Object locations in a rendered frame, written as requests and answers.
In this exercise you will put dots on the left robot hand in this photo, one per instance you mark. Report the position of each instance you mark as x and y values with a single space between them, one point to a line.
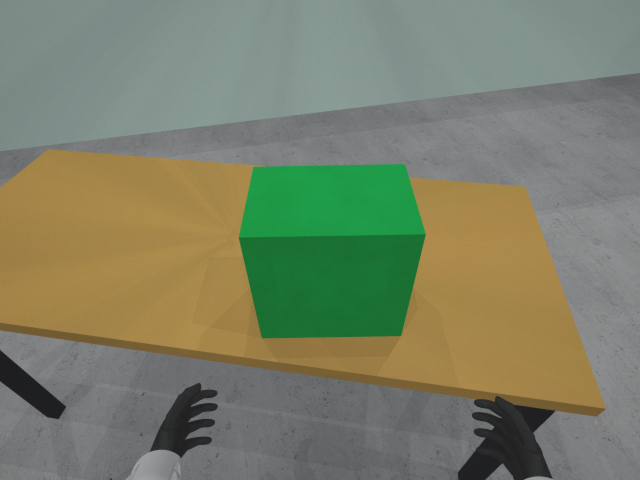
175 428

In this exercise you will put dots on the table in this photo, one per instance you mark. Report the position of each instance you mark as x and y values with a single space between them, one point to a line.
143 253

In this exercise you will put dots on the left robot forearm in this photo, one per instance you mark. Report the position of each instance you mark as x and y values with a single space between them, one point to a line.
157 465

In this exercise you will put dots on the carton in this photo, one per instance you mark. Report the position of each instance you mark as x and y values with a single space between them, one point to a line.
331 251

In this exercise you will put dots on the right robot hand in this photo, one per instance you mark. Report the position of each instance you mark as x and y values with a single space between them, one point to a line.
524 457

